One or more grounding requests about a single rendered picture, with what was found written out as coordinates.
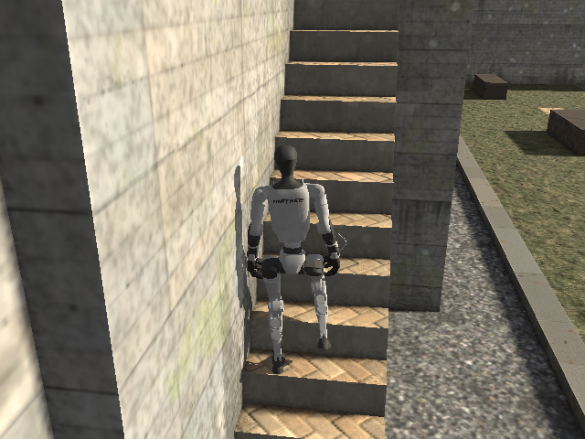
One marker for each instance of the stairs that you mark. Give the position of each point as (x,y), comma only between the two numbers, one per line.
(338,112)

